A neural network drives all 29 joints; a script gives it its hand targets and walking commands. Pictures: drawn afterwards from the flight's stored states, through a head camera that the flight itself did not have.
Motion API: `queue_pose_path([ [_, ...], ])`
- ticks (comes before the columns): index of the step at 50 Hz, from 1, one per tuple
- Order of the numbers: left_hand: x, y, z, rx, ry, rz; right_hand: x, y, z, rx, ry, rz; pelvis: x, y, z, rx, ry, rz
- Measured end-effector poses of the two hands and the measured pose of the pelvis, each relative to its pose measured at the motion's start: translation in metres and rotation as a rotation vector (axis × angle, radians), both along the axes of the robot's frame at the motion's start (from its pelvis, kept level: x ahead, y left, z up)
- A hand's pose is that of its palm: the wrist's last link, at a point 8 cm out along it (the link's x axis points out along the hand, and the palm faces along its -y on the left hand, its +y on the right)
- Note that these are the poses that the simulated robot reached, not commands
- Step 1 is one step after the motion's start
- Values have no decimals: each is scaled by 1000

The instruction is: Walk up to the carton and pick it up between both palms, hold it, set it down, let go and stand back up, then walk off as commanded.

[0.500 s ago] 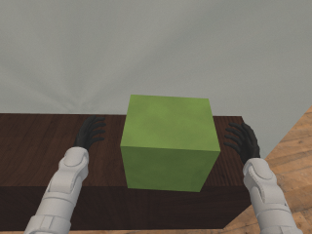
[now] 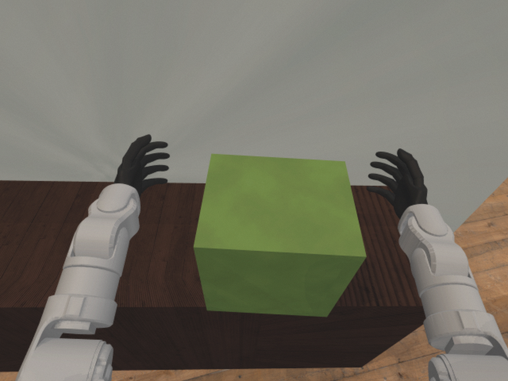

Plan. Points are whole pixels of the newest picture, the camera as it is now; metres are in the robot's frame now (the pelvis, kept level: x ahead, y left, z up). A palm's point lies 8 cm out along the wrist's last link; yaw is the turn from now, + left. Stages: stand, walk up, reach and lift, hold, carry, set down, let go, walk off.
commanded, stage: reach and lift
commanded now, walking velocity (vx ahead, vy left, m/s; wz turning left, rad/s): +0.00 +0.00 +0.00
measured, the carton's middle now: (272, 239) +0.38 -0.02 -0.04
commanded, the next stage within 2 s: none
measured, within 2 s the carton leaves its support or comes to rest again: neither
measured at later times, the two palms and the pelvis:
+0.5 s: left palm (152, 202) +0.38 +0.20 +0.06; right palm (409, 216) +0.38 -0.24 +0.07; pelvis +0.00 +0.00 +0.00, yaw +0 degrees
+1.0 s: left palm (171, 223) +0.39 +0.17 -0.01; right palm (397, 230) +0.39 -0.25 +0.00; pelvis -0.01 -0.02 -0.02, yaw +0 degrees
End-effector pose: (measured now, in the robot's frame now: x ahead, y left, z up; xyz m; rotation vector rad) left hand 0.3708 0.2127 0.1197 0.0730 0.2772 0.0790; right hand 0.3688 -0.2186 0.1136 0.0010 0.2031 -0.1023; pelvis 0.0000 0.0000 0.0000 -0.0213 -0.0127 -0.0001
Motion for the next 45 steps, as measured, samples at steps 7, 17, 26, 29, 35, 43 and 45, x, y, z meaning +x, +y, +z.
queue_pose_path([
  [7, 18, -4, 17, -2, -25, -5, 18, 0, 10, 6, 15, -3, -1, 0, 0, 0, 13, 0],
  [17, 27, -8, -9, -27, 42, -9, 28, -5, -5, 3, 61, -28, -2, -1, 0, 0, 46, -1],
  [26, 12, -19, -63, -60, 30, -8, 4, -26, -53, -32, 87, -81, -4, -3, 0, 2, 109, -2],
  [29, 9, -22, -78, -50, 25, -7, 0, -31, -66, -34, 96, -92, -6, -4, -1, 5, 154, -2],
  [35, 7, -25, -105, 12, 26, -8, 5, -37, -85, -7, 84, -96, -8, -11, -7, 16, 259, -1],
  [43, 15, -39, -125, 25, 24, -45, 20, -35, -107, 4, 76, -56, -9, -22, -17, 31, 357, 2],
  [45, 17, -40, -126, 18, 11, -48, 22, -35, -109, 3, 59, -56, -10, -24, -18, 33, 371, 2],
])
